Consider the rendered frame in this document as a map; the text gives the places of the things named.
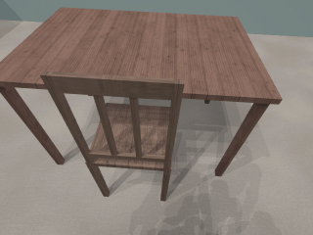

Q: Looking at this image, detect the table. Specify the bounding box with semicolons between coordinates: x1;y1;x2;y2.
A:
0;7;283;176

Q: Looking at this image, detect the chair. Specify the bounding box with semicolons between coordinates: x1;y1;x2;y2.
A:
40;70;185;202

